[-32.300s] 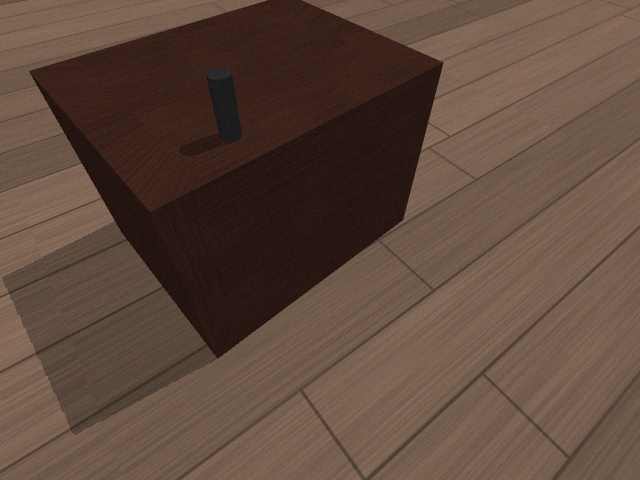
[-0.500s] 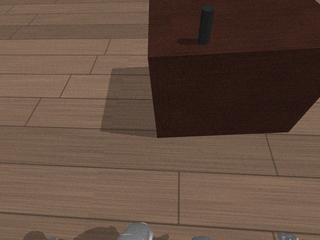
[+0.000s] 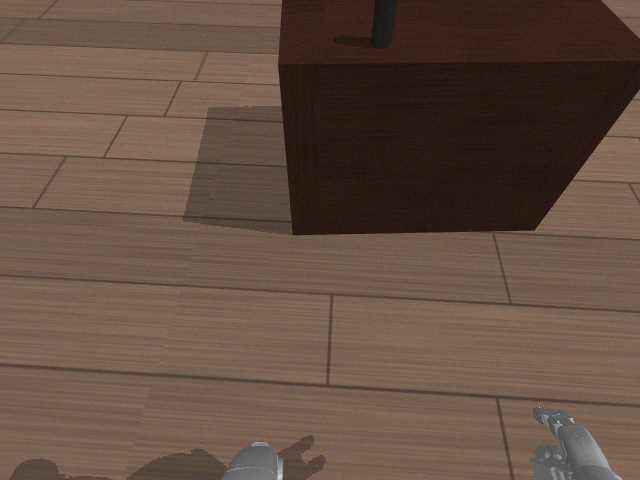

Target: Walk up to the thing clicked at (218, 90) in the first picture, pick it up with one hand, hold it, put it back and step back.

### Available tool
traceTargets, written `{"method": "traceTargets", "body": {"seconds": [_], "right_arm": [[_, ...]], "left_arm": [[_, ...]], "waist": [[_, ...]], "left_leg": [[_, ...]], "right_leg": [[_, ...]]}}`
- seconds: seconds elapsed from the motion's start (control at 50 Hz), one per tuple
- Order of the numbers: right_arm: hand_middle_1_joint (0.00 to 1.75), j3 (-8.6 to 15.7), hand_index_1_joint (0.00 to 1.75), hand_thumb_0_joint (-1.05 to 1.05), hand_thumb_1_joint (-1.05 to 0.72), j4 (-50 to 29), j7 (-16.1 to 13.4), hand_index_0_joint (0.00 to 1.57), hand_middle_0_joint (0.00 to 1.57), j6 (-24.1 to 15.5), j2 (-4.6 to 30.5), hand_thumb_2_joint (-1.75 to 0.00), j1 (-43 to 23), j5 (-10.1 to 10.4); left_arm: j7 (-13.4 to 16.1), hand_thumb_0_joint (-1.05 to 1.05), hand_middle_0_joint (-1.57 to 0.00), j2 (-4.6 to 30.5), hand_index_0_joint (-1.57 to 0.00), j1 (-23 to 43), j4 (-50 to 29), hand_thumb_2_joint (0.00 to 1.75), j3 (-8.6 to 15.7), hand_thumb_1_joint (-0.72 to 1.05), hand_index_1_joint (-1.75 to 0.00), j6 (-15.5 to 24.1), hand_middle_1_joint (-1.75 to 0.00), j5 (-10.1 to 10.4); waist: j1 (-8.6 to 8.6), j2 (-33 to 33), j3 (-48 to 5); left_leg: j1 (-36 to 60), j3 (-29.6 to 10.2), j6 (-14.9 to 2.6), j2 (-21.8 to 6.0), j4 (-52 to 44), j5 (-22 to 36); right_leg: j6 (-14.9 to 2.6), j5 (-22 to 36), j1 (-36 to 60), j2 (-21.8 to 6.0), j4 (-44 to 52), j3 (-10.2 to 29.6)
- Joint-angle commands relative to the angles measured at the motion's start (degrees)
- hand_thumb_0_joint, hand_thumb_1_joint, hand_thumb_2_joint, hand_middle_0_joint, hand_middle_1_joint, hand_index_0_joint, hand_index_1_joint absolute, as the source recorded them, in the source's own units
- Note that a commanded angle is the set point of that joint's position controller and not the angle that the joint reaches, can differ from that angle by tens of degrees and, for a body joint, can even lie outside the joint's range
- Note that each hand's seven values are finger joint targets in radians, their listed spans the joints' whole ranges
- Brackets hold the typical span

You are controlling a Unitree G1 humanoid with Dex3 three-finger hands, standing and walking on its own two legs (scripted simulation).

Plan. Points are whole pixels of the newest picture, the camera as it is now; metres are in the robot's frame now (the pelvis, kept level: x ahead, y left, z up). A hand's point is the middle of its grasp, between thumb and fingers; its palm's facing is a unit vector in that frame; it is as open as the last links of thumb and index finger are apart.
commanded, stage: step back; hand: right
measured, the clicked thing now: (385, 12) +1.09 -0.14 +0.02
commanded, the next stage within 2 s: stand in 0.96 s
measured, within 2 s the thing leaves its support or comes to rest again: neither
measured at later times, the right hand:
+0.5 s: hand out of the picture +0.05 -0.25 -0.13, palm faces -0.07 +0.93 -0.35, open 7.4 cm
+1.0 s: hand (490, 475) +0.14 -0.21 -0.13, palm faces -0.12 +0.93 -0.36, open 7.4 cm
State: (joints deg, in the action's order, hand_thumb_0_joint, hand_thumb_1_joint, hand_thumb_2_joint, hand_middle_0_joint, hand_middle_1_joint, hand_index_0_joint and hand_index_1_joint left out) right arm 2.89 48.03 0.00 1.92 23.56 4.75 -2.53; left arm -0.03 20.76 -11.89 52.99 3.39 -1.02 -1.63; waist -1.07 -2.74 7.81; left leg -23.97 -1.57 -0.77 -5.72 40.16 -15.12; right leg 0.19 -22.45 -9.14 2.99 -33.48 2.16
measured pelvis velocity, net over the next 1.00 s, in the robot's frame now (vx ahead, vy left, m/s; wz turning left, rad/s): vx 0.03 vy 0.03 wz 0.08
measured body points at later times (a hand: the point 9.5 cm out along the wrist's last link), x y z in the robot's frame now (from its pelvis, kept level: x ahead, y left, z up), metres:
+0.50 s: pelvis -0.01 +0.01 +0.02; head +0.01 +0.02 +0.46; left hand +0.06 +0.34 -0.10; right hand +0.06 -0.29 -0.11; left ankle -0.01 +0.14 -0.72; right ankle +0.01 -0.11 -0.70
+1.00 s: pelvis +0.03 +0.03 +0.02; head +0.06 +0.05 +0.46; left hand +0.10 +0.35 -0.12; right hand +0.15 -0.26 -0.11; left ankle +0.02 +0.15 -0.72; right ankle +0.03 -0.11 -0.72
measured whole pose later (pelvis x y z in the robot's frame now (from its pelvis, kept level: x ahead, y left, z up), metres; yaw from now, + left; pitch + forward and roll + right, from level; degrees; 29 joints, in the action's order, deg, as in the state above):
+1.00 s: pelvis +0.03 +0.03 +0.02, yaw +4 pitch -2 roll +0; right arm 1.0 61.2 0.3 -0.8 18.6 6.1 -1.2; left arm 0.1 22.0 -4.6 60.6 1.7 0.6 0.1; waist -1.1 1.9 4.9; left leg -11.8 -0.6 0.1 -0.2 30.3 -17.0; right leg 2.1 -16.9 -10.4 -3.1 -29.0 -1.9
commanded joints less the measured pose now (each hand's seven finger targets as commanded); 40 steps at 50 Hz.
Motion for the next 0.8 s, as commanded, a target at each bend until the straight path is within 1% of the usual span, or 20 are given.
{"method": "traceTargets", "body": {"seconds": [0.0, 0.02, 0.06, 0.1, 0.16, 0.24, 0.26, 0.28, 0.3, 0.32, 0.36, 0.44, 0.5, 0.54, 0.56, 0.58, 0.64, 0.72, 0.76, 0.78], "right_arm": [[0.3, 2.7, 0.3, 0.0, -0.9, -2.99, -1.04, 0.2, 0.2, -0.06, 9.71, -0.9, -0.26, 0.44], [0.3, 3.53, 0.3, 0.0, -0.9, -1.47, -0.67, 0.2, 0.2, -0.14, 11.71, -0.9, 0.64, 0.91], [0.3, 3.06, 0.3, 0.0, -0.9, 0.54, 0.14, 0.2, 0.2, -0.85, 10.52, -0.9, 1.03, 1.73], [0.3, 2.1, 0.3, 0.0, -0.9, 0.47, 0.16, 0.2, 0.2, -1.37, 8.65, -0.9, 0.91, 1.38], [0.3, 2.31, 0.3, 0.0, -0.9, 0.45, 0.62, 0.2, 0.2, -2.18, 9.14, -0.9, -0.02, 0.53], [0.3, 3.53, 0.3, 0.0, -0.9, 4.03, 0.62, 0.2, 0.2, -3.57, 8.83, -0.9, 6.06, 0.41], [0.3, 4.34, 0.3, 0.0, -0.9, 4.96, 0.37, 0.2, 0.2, -3.98, 10.18, -0.9, 8.48, 0.15], [0.3, 5.1, 0.3, 0.0, -0.9, 5.15, 0.2, 0.2, 0.2, -4.23, 14.18, -0.9, 9.64, 0.19], [0.3, 5.85, 0.3, 0.0, -0.9, 4.76, 0.43, 0.2, 0.2, -4.19, 17.88, -0.9, 10.78, 0.37], [0.3, 6.02, 0.3, 0.0, -0.9, 4.87, 0.53, 0.2, 0.2, -4.06, 18.08, -0.9, 9.89, 0.51], [0.3, 4.57, 0.3, 0.0, -0.9, 3.75, 0.47, 0.2, 0.2, -3.97, 13.37, -0.9, 7.17, 0.2], [0.3, 3.76, 0.3, 0.0, -0.9, 4.12, 0.27, 0.2, 0.2, -3.84, 11.82, -0.9, 5.45, 0.6], [0.3, 1.74, 0.3, 0.0, -0.9, 3.05, 0.17, 0.2, 0.2, -2.63, 7.58, -0.9, 1.34, 1.94], [0.3, 0.38, 0.3, 0.0, -0.9, 1.99, -0.4, 0.2, 0.2, -2.48, 3.86, -0.9, 1.94, 2.38], [0.3, 1.26, 0.3, 0.0, -0.9, 3.66, -0.87, 0.2, 0.2, -1.74, 6.4, -0.9, 4.07, 1.73], [0.3, 2.17, 0.3, 0.0, -0.9, 5.41, -0.86, 0.2, 0.2, -1.6, 8.71, -0.9, 6.94, 1.46], [0.3, 1.85, 0.3, 0.0, -0.9, 7.54, -0.33, 0.2, 0.2, -2.08, 8.59, -0.9, 7.17, 1.61], [0.3, 1.63, 0.3, 0.0, -0.9, 9.05, -0.32, 0.2, 0.2, -2.99, 7.03, -0.9, 8.76, 1.15], [0.3, 2.24, 0.3, 0.0, -0.9, 10.08, -0.67, 0.2, 0.2, -3.5, 7.78, -0.9, 9.21, 0.58], [0.3, 2.68, 0.3, 0.0, -0.9, 9.75, -0.87, 0.2, 0.2, -3.72, 9.57, -0.9, 8.39, 0.26]], "left_arm": [[1.59, 0.0, -0.2, 23.0, -0.2, 2.9, -4.98, 0.9, 5.62, 0.9, -0.3, 3.13, -0.3, -1.9], [1.45, 0.0, -0.2, 20.88, -0.2, 7.6, -5.4, 0.9, 5.13, 0.9, -0.3, 3.22, -0.3, -1.38], [1.37, 0.0, -0.2, 15.24, -0.2, 8.64, -5.0, 0.9, 3.66, 0.9, -0.3, 3.9, -0.3, -0.86], [1.42, 0.0, -0.2, 15.46, -0.2, 3.13, -3.07, 0.9, 3.88, 0.9, -0.3, 4.11, -0.3, -0.83], [1.01, 0.0, -0.2, 17.36, -0.2, 0.39, -2.37, 0.9, 4.42, 0.9, -0.3, 3.9, -0.3, -0.91], [0.66, 0.0, -0.2, 15.16, -0.2, 2.99, -3.21, 0.9, 2.91, 0.9, -0.3, 2.86, -0.3, -0.2], [0.66, 0.0, -0.2, 12.64, -0.2, 2.53, -3.29, 0.9, 2.05, 0.9, -0.3, 2.8, -0.3, -0.15], [0.58, 0.0, -0.2, 9.76, -0.2, 3.7, -3.72, 0.9, 1.19, 0.9, -0.3, 2.89, -0.3, 0.8], [1.15, 0.0, -0.2, 13.26, -0.2, 5.62, -3.58, 0.9, 2.43, 0.9, -0.3, 2.59, -0.3, 0.73], [1.11, 0.0, -0.2, 14.95, -0.2, 4.98, -3.08, 0.9, 2.64, 0.9, -0.3, 2.73, -0.3, 0.61], [0.5, 0.0, -0.2, 13.62, -0.2, 3.53, -2.62, 0.9, 2.36, 0.9, -0.3, 3.21, -0.3, 0.54], [0.16, 0.0, -0.2, 11.36, -0.2, 3.17, -0.91, 0.9, 2.38, 0.9, -0.3, 3.59, -0.3, 0.81], [1.17, 0.0, -0.2, 11.34, -0.2, -2.01, 2.13, 0.9, 2.67, 0.9, -0.3, 4.21, -0.3, 0.46], [1.87, 0.0, -0.2, 17.88, -0.2, -2.84, 2.2, 0.9, 4.33, 0.9, -0.3, 4.49, -0.3, -0.71], [1.64, 0.0, -0.2, 19.47, -0.2, 3.45, 0.59, 0.9, 4.26, 0.9, -0.3, 4.28, -0.3, -0.64], [1.34, 0.0, -0.2, 19.4, -0.2, 8.96, -1.15, 0.9, 4.06, 0.9, -0.3, 4.14, -0.3, -0.76], [1.22, 0.0, -0.2, 15.39, -0.2, 9.51, -1.12, 0.9, 3.04, 0.9, -0.3, 4.36, -0.3, -0.34], [0.82, 0.0, -0.2, 15.3, -0.2, 10.92, -0.06, 0.9, 2.75, 0.9, -0.3, 3.92, -0.3, 0.25], [0.73, 0.0, -0.2, 13.34, -0.2, 10.61, 0.03, 0.9, 1.84, 0.9, -0.3, 3.25, -0.3, 0.9], [0.84, 0.0, -0.2, 12.05, -0.2, 9.85, -0.22, 0.9, 1.55, 0.9, -0.3, 3.14, -0.3, 1.31]], "waist": [[-2.54, 12.54, -3.98], [-0.05, 10.75, -0.07], [1.08, 7.34, 0.45], [-0.79, 10.24, -2.16], [-2.55, 13.16, -2.15], [1.1, 11.2, -6.07], [2.16, 6.3, -8.63], [2.56, -5.67, -10.16], [3.63, -6.04, -8.91], [2.95, -5.38, -6.48], [1.33, -4.35, -4.68], [1.25, -7.4, -6.07], [-3.2, -4.15, -9.72], [-3.75, 10.53, -10.33], [-1.99, 8.21, -8.64], [0.06, 7.82, -5.54], [0.12, 9.32, -3.85], [1.36, 10.88, -6.74], [2.13, 7.9, -8.56], [1.46, 3.67, -10.53]], "left_leg": [[-3.26, -8.51, 0.77, 4.08, 10.95, -17.49], [2.1, -9.68, 0.8, 2.64, 13.5, -13.83], [0.96, -6.84, 1.24, 5.86, 11.06, -7.86], [-1.85, -5.95, 1.35, 6.5, 8.97, -8.41], [-1.44, -2.9, 1.71, 6.0, 0.59, -11.62], [14.23, 1.0, -0.06, 8.0, -17.23, -3.25], [21.58, -6.46, -1.79, 3.82, -18.64, -1.17], [24.1, -24.3, -7.2, -6.77, -22.38, -3.8], [19.95, -31.71, -13.19, -12.5, -24.43, -11.66], [16.53, -31.97, -15.13, -13.44, -25.51, -16.47], [17.39, -22.61, -11.66, -8.78, -23.67, -8.78], [11.67, -15.01, -8.49, -5.23, -20.19, 6.19], [3.39, -7.82, -3.91, -0.59, -9.71, 8.07], [-6.67, -5.85, 0.17, 9.09, 2.69, -7.83], [-1.71, -5.73, 0.4, 6.94, 8.42, -17.41], [2.92, -5.01, 0.84, 4.56, 10.28, -17.99], [1.93, -5.34, 0.46, 4.79, 5.77, -13.66], [9.58, 0.83, 0.82, 5.08, -9.02, -5.92], [15.45, -1.11, 0.29, 4.39, -16.63, 11.26], [17.38, -6.47, -1.39, -0.43, -16.85, 20.49]], "right_leg": [[-13.34, -14.41, -13.25, -25.36, 19.84, 32.89], [-12.63, -18.25, -20.74, -23.91, 20.04, 28.89], [-9.13, -3.8, -13.08, -15.5, 16.26, 14.71], [-9.05, 6.26, -5.85, -14.82, 13.26, 13.05], [-9.64, 2.31, -2.27, -16.41, 12.94, 14.22], [-7.05, 11.19, -5.42, -13.66, 4.5, 7.18], [-5.01, 14.5, -10.39, -11.21, -3.36, 3.95], [-1.71, 3.01, -18.59, -2.98, -14.37, -3.39], [-2.04, -12.66, -20.25, -3.33, -19.12, -1.75], [-2.19, -13.34, -19.4, -5.1, -19.64, 0.54], [-2.29, -10.41, -20.3, -5.94, -16.08, 0.23], [-1.07, -1.93, -8.76, -3.79, -3.96, -3.67], [-1.33, 12.49, 8.17, -3.24, 10.29, -3.84], [-5.77, 6.24, 11.18, -18.22, 17.88, 18.73], [-10.89, -7.22, 0.19, -25.4, 20.68, 22.86], [-13.91, -11.4, -8.29, -27.05, 20.54, 24.48], [-10.69, 3.41, -5.21, -19.98, 16.57, 13.15], [-8.17, 19.45, -3.85, -16.94, 8.97, 5.24], [-4.12, 26.26, -4.24, -13.09, 2.44, 0.92], [-2.31, 25.19, -4.99, -10.16, -1.85, -1.75]]}}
